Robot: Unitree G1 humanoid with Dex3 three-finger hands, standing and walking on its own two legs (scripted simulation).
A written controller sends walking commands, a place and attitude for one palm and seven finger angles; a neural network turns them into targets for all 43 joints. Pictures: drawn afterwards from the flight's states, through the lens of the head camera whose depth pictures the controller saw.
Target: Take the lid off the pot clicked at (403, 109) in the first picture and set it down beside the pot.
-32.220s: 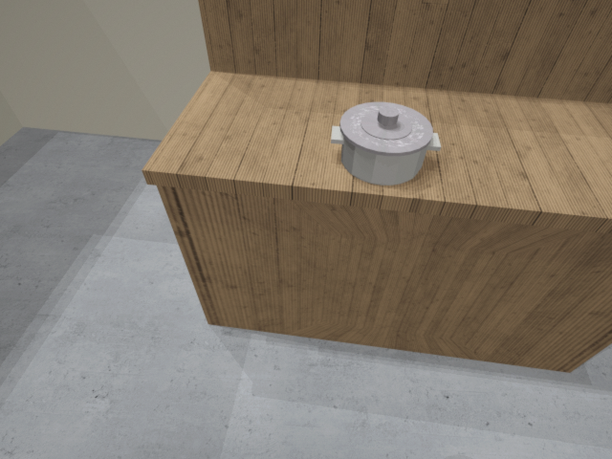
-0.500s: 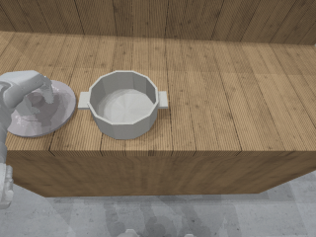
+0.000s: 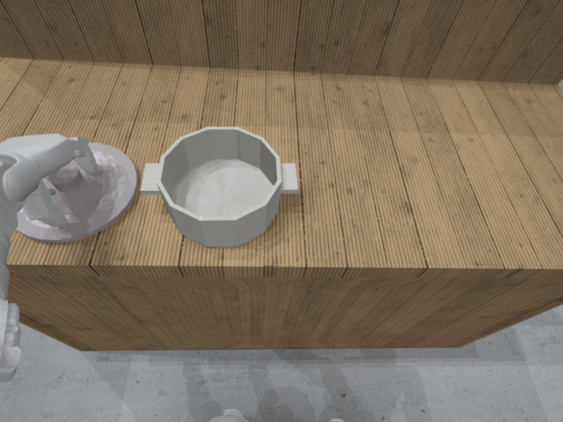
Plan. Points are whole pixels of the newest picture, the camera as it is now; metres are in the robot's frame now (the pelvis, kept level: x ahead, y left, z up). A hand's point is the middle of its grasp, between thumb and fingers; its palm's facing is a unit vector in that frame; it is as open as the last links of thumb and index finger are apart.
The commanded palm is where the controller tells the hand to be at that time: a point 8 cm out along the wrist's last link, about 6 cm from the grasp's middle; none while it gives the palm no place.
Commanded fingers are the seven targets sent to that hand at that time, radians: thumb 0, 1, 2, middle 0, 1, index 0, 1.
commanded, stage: raise the empty hand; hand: left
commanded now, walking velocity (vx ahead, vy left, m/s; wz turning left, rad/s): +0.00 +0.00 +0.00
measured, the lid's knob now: (66, 177) +0.46 +0.33 +0.03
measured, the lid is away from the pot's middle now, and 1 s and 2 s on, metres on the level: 0.24 0.24 0.24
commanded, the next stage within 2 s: draw the hand back to the body in 1.40 s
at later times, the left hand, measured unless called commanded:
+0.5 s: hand (41, 174) +0.43 +0.33 +0.08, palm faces -0.42 -0.10 -0.90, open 11.1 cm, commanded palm +0.44 +0.32 +0.15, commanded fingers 0.00 -0.01 0.65 -0.35 -0.86 -0.35 -0.86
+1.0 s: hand (12, 146) +0.43 +0.34 +0.13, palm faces -0.36 -0.10 -0.93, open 11.1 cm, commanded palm +0.44 +0.33 +0.20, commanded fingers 0.00 -0.01 0.65 -0.35 -0.86 -0.35 -0.86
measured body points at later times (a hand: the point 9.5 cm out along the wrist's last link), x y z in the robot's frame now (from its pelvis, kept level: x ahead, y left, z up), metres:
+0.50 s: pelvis +0.01 +0.01 +0.01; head +0.07 +0.03 +0.45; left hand +0.44 +0.33 +0.13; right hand +0.06 -0.26 -0.11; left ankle +0.01 +0.06 -0.72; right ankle +0.00 -0.16 -0.71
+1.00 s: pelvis +0.01 +0.02 +0.02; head +0.06 +0.03 +0.46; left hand +0.44 +0.34 +0.19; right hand +0.11 -0.25 -0.10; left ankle +0.01 +0.06 -0.72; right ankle +0.00 -0.16 -0.71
